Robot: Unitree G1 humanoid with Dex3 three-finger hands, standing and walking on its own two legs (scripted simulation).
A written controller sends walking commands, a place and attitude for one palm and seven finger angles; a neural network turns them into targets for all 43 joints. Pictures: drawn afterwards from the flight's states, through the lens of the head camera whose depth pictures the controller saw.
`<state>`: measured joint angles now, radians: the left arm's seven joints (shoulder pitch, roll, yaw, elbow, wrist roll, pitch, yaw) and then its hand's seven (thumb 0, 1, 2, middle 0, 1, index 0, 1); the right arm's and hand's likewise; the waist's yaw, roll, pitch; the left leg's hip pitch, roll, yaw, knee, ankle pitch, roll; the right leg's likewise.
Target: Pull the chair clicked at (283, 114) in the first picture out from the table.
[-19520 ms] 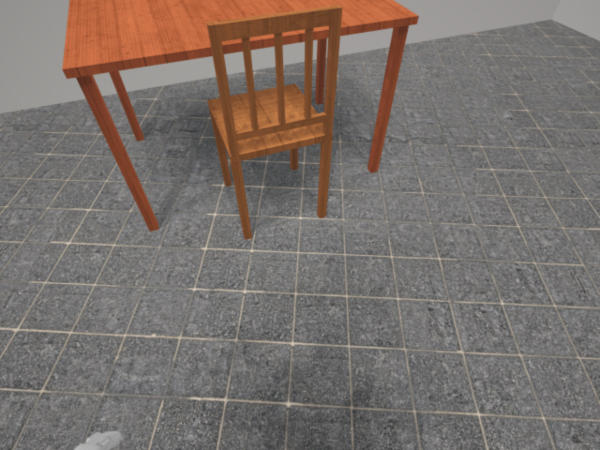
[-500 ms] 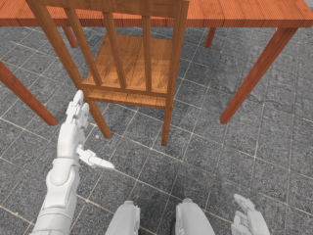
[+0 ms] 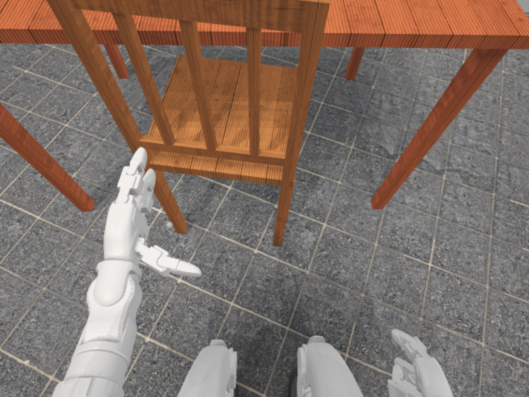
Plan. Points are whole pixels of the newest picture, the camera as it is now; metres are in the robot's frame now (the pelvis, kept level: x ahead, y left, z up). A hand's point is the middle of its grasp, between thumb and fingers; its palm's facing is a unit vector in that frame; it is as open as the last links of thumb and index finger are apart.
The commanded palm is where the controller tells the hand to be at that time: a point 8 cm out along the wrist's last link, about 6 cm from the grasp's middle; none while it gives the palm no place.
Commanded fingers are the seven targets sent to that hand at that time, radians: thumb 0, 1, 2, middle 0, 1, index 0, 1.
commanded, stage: aim the fingers beside a spindle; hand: left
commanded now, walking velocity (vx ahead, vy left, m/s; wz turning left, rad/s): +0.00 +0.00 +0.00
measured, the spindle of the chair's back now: (202, 95) +0.60 +0.12 +0.03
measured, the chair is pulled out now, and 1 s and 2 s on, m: -0.08 -0.08 -0.08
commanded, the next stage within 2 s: push the fingers through the gap in 1.04 s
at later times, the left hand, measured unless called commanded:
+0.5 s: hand (167, 217) +0.37 +0.15 +0.02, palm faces +0.01 -1.00 -0.04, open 17.0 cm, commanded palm +0.34 +0.21 +0.02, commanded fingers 0.00 -0.50 0.30 -0.06 -0.08 -0.06 -0.08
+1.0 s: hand (165, 218) +0.37 +0.16 +0.02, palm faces +0.02 -1.00 -0.04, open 17.0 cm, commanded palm +0.34 +0.21 +0.02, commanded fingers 0.00 -0.50 0.30 -0.06 -0.08 -0.06 -0.08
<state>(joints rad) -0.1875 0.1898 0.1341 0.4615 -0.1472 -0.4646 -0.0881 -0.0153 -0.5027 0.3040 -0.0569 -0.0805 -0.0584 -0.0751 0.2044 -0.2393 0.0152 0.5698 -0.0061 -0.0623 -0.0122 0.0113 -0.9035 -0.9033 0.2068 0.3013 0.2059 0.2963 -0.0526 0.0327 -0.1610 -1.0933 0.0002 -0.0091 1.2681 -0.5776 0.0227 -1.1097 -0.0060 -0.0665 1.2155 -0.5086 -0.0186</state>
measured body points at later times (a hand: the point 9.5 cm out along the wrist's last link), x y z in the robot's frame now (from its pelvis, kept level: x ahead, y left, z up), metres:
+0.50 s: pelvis +0.00 +0.00 +0.00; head +0.12 +0.01 +0.44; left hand +0.36 +0.21 +0.02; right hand +0.13 -0.25 -0.11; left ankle +0.01 +0.10 -0.63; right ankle +0.03 -0.11 -0.63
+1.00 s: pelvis +0.00 +0.00 +0.00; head +0.12 +0.00 +0.43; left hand +0.36 +0.21 +0.02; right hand +0.13 -0.25 -0.11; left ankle +0.01 +0.10 -0.63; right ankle +0.03 -0.11 -0.63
